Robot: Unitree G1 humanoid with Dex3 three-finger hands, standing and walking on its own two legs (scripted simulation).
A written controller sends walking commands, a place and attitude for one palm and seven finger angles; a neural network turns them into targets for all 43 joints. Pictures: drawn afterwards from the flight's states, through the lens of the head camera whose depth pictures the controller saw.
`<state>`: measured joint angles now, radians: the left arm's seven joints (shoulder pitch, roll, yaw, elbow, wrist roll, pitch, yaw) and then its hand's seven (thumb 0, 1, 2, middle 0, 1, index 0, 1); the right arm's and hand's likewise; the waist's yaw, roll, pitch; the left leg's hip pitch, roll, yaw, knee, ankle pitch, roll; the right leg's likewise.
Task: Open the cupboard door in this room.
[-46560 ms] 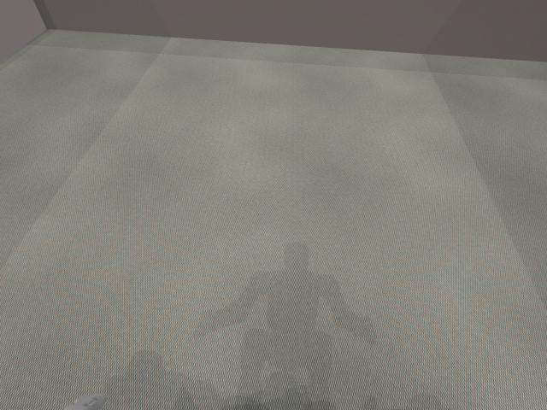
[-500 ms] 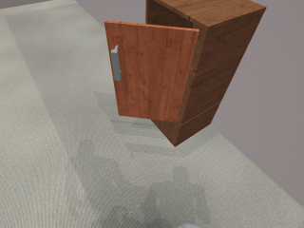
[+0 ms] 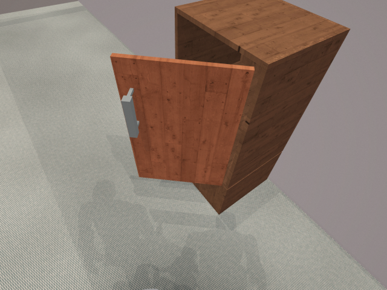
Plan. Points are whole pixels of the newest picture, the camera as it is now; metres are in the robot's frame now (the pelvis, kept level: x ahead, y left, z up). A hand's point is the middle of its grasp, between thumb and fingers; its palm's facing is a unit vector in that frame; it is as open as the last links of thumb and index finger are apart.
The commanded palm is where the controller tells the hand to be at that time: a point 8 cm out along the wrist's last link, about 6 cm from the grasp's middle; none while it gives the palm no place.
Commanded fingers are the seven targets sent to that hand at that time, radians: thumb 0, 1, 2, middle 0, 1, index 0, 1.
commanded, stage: come to a stop and stand still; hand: left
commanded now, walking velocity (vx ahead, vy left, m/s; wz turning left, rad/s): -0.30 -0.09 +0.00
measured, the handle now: (132, 113) +0.59 +0.23 -0.03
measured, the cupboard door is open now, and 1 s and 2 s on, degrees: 48 48 48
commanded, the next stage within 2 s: look again from close up in 0.78 s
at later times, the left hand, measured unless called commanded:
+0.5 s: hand out of the picture +0.06 +0.17 -0.17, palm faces +0.03 -0.97 -0.24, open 7.3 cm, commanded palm none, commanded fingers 0.00 0.90 0.90 -0.20 -0.30 -0.20 -0.30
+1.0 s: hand out of the picture +0.03 +0.16 -0.16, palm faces -0.02 -0.97 -0.25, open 7.3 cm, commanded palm none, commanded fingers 0.00 0.90 0.90 -0.20 -0.30 -0.20 -0.30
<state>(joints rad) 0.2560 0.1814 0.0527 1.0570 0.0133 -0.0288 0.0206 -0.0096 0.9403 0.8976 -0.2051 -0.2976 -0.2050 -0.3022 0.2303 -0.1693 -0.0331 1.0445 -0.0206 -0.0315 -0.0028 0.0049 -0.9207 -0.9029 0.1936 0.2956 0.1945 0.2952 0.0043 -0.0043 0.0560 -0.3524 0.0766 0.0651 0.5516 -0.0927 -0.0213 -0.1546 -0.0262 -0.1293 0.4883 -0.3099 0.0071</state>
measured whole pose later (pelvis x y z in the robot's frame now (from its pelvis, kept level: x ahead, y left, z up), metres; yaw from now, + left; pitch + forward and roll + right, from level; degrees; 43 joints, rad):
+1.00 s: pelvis +0.01 -0.02 +0.00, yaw -1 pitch -1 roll +0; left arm 0.27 0.16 -0.01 1.08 0.01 -0.01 0.04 0.00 0.91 0.90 -0.20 -0.30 -0.20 -0.30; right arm 0.28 -0.18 0.00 1.04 -0.01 -0.01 -0.02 0.01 -0.93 -0.90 0.20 0.30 0.20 0.30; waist -0.01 0.04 0.03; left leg -0.20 0.00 0.05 0.51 -0.30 0.02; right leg -0.20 -0.01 -0.03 0.53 -0.31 -0.01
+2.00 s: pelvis +0.04 +0.00 -0.01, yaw -3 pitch +0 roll +2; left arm 0.26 0.18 0.04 1.05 0.02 0.02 0.03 0.00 0.91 0.90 -0.20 -0.30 -0.20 -0.30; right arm 0.31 -0.16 0.00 1.04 -0.02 -0.01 -0.03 0.00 -0.91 -0.90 0.19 0.30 0.20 0.30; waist 0.02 -0.02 0.07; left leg -0.17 -0.05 0.10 0.54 -0.37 0.06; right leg -0.28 -0.04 -0.08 0.67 -0.40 -0.04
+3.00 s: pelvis +0.02 +0.00 +0.01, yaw -2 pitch -1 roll +0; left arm 0.32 0.12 -0.02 1.13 0.01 -0.01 0.03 0.00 0.91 0.90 -0.20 -0.30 -0.20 -0.30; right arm 0.32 -0.14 0.03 1.13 -0.01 -0.02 -0.02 0.00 -0.91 -0.90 0.19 0.30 0.20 0.30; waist 0.00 0.00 0.05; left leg -0.14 -0.03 0.09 0.43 -0.27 0.05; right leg -0.21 -0.02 -0.09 0.47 -0.24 -0.03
